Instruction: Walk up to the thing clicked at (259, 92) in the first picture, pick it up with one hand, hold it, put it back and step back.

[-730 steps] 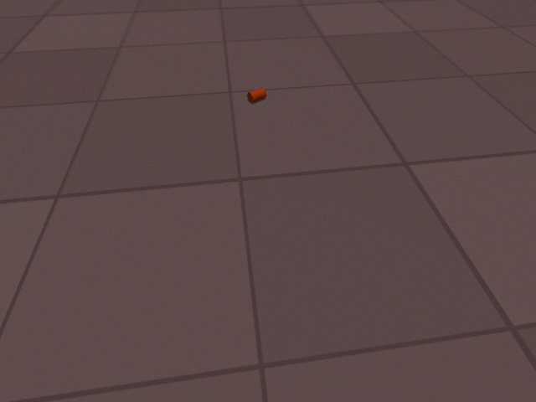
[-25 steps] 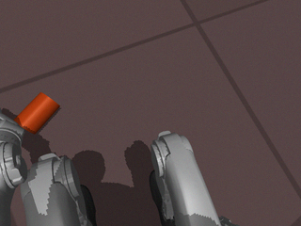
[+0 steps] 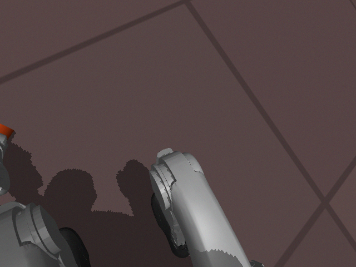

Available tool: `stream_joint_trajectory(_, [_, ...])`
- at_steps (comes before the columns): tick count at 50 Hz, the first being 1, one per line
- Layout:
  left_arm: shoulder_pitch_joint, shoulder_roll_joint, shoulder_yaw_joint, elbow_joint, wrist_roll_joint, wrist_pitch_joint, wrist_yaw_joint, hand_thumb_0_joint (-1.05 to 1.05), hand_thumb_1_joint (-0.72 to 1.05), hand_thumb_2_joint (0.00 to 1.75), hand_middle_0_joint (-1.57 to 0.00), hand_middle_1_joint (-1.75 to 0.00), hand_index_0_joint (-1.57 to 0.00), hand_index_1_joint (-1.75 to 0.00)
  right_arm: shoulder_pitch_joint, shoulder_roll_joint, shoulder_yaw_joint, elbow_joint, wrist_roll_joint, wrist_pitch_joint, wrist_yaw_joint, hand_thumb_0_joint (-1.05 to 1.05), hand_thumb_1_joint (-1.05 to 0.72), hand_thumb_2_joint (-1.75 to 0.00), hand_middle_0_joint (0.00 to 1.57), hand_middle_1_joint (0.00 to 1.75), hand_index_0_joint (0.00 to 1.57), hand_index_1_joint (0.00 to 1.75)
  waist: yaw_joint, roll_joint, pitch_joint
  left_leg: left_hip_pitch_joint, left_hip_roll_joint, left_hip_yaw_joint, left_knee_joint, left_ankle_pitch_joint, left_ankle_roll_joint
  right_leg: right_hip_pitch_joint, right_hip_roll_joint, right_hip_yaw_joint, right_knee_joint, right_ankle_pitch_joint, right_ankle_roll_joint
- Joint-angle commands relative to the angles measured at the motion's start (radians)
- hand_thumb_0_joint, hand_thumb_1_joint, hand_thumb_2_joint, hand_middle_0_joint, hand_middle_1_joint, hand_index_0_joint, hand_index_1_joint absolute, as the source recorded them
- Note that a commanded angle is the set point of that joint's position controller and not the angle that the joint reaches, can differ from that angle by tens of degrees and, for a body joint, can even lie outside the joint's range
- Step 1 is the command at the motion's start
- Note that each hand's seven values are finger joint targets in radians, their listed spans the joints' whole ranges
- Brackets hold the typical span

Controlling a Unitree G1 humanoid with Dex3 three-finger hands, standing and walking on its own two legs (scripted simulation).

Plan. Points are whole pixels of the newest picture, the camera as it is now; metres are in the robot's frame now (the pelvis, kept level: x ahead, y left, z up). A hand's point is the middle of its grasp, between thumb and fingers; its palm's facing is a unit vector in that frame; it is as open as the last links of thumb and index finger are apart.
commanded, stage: rest palm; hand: left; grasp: from above
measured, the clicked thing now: out of the picture +0.46 +0.31 -0.28
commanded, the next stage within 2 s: close in 1.24 s
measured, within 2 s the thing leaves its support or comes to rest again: neither
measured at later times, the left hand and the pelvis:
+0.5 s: hand out of the picture +0.44 +0.31 -0.23, palm faces -0.29 -0.34 -0.89, open 14.3 cm; pelvis +0.00 +0.00 -0.01, yaw -1 degrees
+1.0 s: hand out of the picture +0.44 +0.32 -0.25, palm faces -0.28 -0.34 -0.90, open 14.3 cm; pelvis +0.00 +0.01 -0.01, yaw -3 degrees
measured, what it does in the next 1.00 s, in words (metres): stands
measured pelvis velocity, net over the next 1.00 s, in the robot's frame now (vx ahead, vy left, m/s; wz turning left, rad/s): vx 0.00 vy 0.01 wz -0.05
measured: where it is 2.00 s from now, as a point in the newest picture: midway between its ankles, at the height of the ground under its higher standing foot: (132, 254)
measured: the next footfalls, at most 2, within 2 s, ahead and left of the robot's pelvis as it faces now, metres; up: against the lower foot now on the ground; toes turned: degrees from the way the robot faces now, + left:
none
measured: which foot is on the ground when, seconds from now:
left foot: down 0.00-1.00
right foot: down 0.00-1.00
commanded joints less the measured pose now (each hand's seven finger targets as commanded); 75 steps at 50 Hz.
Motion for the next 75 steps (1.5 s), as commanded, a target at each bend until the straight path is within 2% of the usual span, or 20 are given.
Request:
stream_joint_trajectory(1, [-0.193, 0.322, 0.003, -0.159, -0.017, 0.009, 0.042, 0.00, -0.57, 0.96, -0.10, -1.04, -0.10, -1.04, 0.198, -0.255, -0.054, 0.017, 0.006, 0.000, 0.013, 0.00, -0.92, -0.90, 0.20, 0.30, 0.20, 0.30, 0.036, 0.313, -0.709, 0.439, -0.019, 0.140, -0.175, 0.195, 0.074, 0.452, 0.025, -0.085, -0.270, 0.297, -0.028])
stream_joint_trajectory(5, [-0.217, 0.295, -0.026, -0.186, -0.031, -0.003, 0.028, 0.00, -0.60, 0.98, -0.11, -1.00, -0.10, -1.02, 0.190, -0.263, -0.050, 0.010, 0.010, -0.016, 0.019, 0.00, -0.92, -0.91, 0.20, 0.30, 0.20, 0.30, 0.008, 0.364, -0.677, 0.466, -0.015, 0.126, -0.182, 0.126, 0.066, 0.375, 0.028, -0.095, -0.269, 0.212, -0.043])
stream_joint_trajectory(6, [-0.237, 0.316, 0.004, -0.201, -0.042, -0.012, 0.027, 0.00, -0.61, 1.01, -0.11, -0.97, -0.08, -1.00, 0.226, -0.270, -0.058, 0.039, 0.009, -0.016, 0.018, 0.00, -0.92, -0.91, 0.20, 0.30, 0.20, 0.30, 0.005, 0.352, -0.673, 0.467, -0.012, 0.120, -0.182, 0.115, 0.063, 0.371, 0.030, -0.098, -0.273, 0.197, -0.044])
stream_joint_trajectory(8, [-0.225, 0.231, -0.056, -0.141, -0.049, -0.016, 0.007, 0.00, -0.61, 1.01, -0.11, -0.97, -0.08, -0.99, 0.216, -0.268, -0.052, 0.026, 0.009, -0.027, 0.023, 0.00, -0.92, -0.91, 0.20, 0.30, 0.20, 0.30, -0.013, 0.353, -0.667, 0.474, -0.012, 0.117, -0.178, 0.112, 0.058, 0.346, 0.030, -0.104, -0.266, 0.190, -0.049])
stream_joint_trajectory(10, [-0.255, 0.267, -0.045, -0.130, -0.050, -0.029, -0.004, 0.00, -0.61, 1.02, -0.10, -0.97, -0.07, -1.00, 0.257, -0.281, -0.053, 0.057, 0.006, -0.034, 0.020, 0.00, -0.92, -0.91, 0.20, 0.30, 0.20, 0.30, -0.042, 0.333, -0.633, 0.460, -0.013, 0.109, -0.178, 0.106, 0.056, 0.346, 0.030, -0.111, -0.269, 0.188, -0.048])
stream_joint_trajectory(13, [-0.266, 0.202, -0.112, -0.109, -0.041, -0.049, -0.025, 0.00, -0.61, 1.02, -0.10, -0.97, -0.08, -1.00, 0.251, -0.282, -0.044, 0.052, 0.011, -0.054, 0.017, 0.00, -0.91, -0.91, 0.20, 0.30, 0.20, 0.30, -0.047, 0.329, -0.639, 0.480, -0.015, 0.101, -0.171, 0.107, 0.054, 0.334, 0.033, -0.120, -0.269, 0.188, -0.050])
stream_joint_trajectory(19, [-0.250, 0.230, -0.148, -0.082, -0.003, -0.081, -0.012, 0.00, -0.59, 0.99, -0.10, -1.00, -0.09, -1.01, 0.233, -0.288, -0.013, 0.042, 0.001, -0.081, 0.016, 0.00, -0.92, -0.91, 0.20, 0.30, 0.20, 0.30, -0.049, 0.367, -0.588, 0.522, -0.019, 0.095, -0.184, 0.106, 0.042, 0.324, 0.033, -0.142, -0.248, 0.195, -0.058])
stream_joint_trajectory(23, [-0.202, 0.279, -0.090, -0.052, 0.011, -0.077, 0.044, 0.00, -0.60, 1.00, -0.11, -0.98, -0.08, -1.00, 0.208, -0.310, -0.008, 0.014, -0.004, -0.085, 0.023, 0.00, -0.92, -0.91, 0.20, 0.30, 0.20, 0.30, -0.022, 0.375, -0.605, 0.529, -0.010, 0.096, -0.178, 0.165, 0.037, 0.371, 0.035, -0.148, -0.237, 0.256, -0.056])
stream_joint_trajectory(25, [-0.232, 0.289, -0.084, -0.053, 0.007, -0.076, 0.063, 0.00, -0.59, 0.98, -0.11, -0.98, -0.09, -1.00, 0.207, -0.304, 0.002, 0.011, -0.014, -0.087, 0.030, 0.00, -0.92, -0.91, 0.20, 0.30, 0.20, 0.30, -0.043, 0.382, -0.579, 0.517, -0.009, 0.095, -0.175, 0.163, 0.038, 0.373, 0.032, -0.148, -0.236, 0.261, -0.053])
stream_joint_trajectory(31, [-0.201, 0.367, -0.027, -0.064, -0.008, -0.071, 0.092, 0.00, -0.61, 1.01, -0.11, -0.95, -0.08, -0.98, 0.192, -0.313, 0.014, -0.016, -0.019, -0.082, 0.035, 0.00, -0.92, -0.91, 0.20, 0.30, 0.20, 0.30, -0.035, 0.371, -0.612, 0.502, -0.002, 0.102, -0.150, 0.188, 0.049, 0.449, 0.038, -0.131, -0.262, 0.302, -0.040])
stream_joint_trajectory(32, [-0.228, 0.343, -0.058, -0.068, -0.007, -0.070, 0.086, 0.00, -0.59, 1.00, -0.12, -0.95, -0.09, -0.97, 0.191, -0.308, 0.018, -0.022, -0.023, -0.081, 0.036, 0.00, -0.92, -0.91, 0.20, 0.30, 0.20, 0.30, -0.052, 0.379, -0.598, 0.495, -0.004, 0.103, -0.148, 0.179, 0.050, 0.435, 0.035, -0.130, -0.259, 0.293, -0.040])
stream_joint_trajectory(34, [-0.209, 0.365, -0.044, -0.063, -0.016, -0.072, 0.083, 0.00, -0.61, 1.02, -0.11, -0.94, -0.08, -0.98, 0.180, -0.322, 0.015, -0.018, -0.018, -0.082, 0.034, 0.00, -0.92, -0.91, 0.20, 0.30, 0.20, 0.30, -0.047, 0.390, -0.581, 0.508, 0.001, 0.093, -0.157, 0.155, 0.044, 0.413, 0.037, -0.141, -0.254, 0.264, -0.045])
stream_joint_trajectory(36, [-0.223, 0.362, -0.055, -0.056, -0.013, -0.069, 0.073, 0.00, -0.60, 1.00, -0.11, -0.96, -0.08, -0.98, 0.179, -0.319, 0.029, -0.018, -0.025, -0.086, 0.037, 0.00, -0.92, -0.91, 0.20, 0.30, 0.20, 0.30, -0.070, 0.391, -0.555, 0.509, -0.001, 0.086, -0.155, 0.143, 0.042, 0.388, 0.031, -0.155, -0.240, 0.246, -0.046])
stream_joint_trajectory(38, [-0.189, 0.376, -0.051, -0.054, -0.013, -0.071, 0.069, 0.00, -0.60, 1.01, -0.11, -0.95, -0.08, -0.98, 0.180, -0.331, 0.019, -0.019, -0.016, -0.084, 0.032, 0.00, -0.92, -0.91, 0.20, 0.30, 0.20, 0.30, -0.058, 0.396, -0.553, 0.518, 0.001, 0.082, -0.172, 0.119, 0.042, 0.396, 0.038, -0.153, -0.256, 0.224, -0.048])
stream_joint_trajectory(49, [-0.208, 0.337, -0.109, -0.066, -0.039, -0.078, 0.053, 0.00, -0.59, 1.00, -0.11, -0.97, -0.09, -0.99, 0.198, -0.328, 0.048, -0.037, -0.019, -0.094, 0.034, 0.00, -0.92, -0.91, 0.20, 0.30, 0.20, 0.30, -0.089, 0.384, -0.534, 0.518, 0.004, 0.065, -0.163, 0.163, 0.036, 0.413, 0.040, -0.171, -0.244, 0.273, -0.045])
stream_joint_trajectory(51, [-0.201, 0.373, -0.088, -0.056, -0.033, -0.081, 0.060, 0.00, -0.59, 1.01, -0.11, -0.97, -0.09, -0.99, 0.200, -0.343, 0.047, -0.030, -0.013, -0.100, 0.030, 0.00, -0.92, -0.91, 0.20, 0.30, 0.20, 0.30, -0.083, 0.384, -0.521, 0.505, 0.004, 0.062, -0.167, 0.143, 0.039, 0.414, 0.041, -0.172, -0.254, 0.251, -0.044])
stream_joint_trajectory(58, [-0.198, 0.403, -0.087, -0.045, -0.016, -0.077, 0.074, 0.00, -0.58, 1.00, -0.13, -0.96, -0.10, -0.99, 0.183, -0.338, 0.072, -0.049, -0.021, -0.099, 0.032, 0.00, -0.92, -0.91, 0.20, 0.30, 0.20, 0.30, -0.083, 0.400, -0.506, 0.519, 0.006, 0.061, -0.166, 0.153, 0.034, 0.422, 0.037, -0.175, -0.244, 0.264, -0.045])
stream_joint_trajectory(66, [-0.189, 0.381, -0.104, -0.060, -0.037, -0.077, 0.074, 0.00, -0.58, 1.03, -0.14, -0.95, -0.10, -0.99, 0.166, -0.350, 0.074, -0.072, -0.024, -0.107, 0.034, 0.00, -0.92, -0.91, 0.20, 0.30, 0.20, 0.30, -0.105, 0.386, -0.488, 0.520, 0.011, 0.051, -0.164, 0.152, 0.034, 0.430, 0.041, -0.182, -0.250, 0.270, -0.040])
stream_joint_trajectory(69, [-0.171, 0.399, -0.089, -0.059, -0.051, -0.078, 0.076, 0.00, -0.50, 0.98, -0.18, -0.90, -0.15, -0.94, 0.165, -0.360, 0.070, -0.079, -0.018, -0.107, 0.030, 0.00, -0.91, -0.91, 0.20, 0.30, 0.20, 0.30, -0.094, 0.373, -0.502, 0.516, 0.013, 0.053, -0.165, 0.147, 0.035, 0.452, 0.045, -0.177, -0.263, 0.268, -0.039])
stream_joint_trajectory(75, [-0.208, 0.380, -0.115, -0.060, -0.059, -0.070, 0.075, 0.00, -0.43, 0.92, -0.22, -0.87, -0.19, -0.89, 0.172, -0.362, 0.078, -0.080, -0.022, -0.107, 0.025, 0.00, -0.90, -0.90, 0.20, 0.30, 0.20, 0.30, -0.117, 0.381, -0.496, 0.530, 0.015, 0.044, -0.170, 0.146, 0.033, 0.451, 0.046, -0.183, -0.273, 0.272, -0.036])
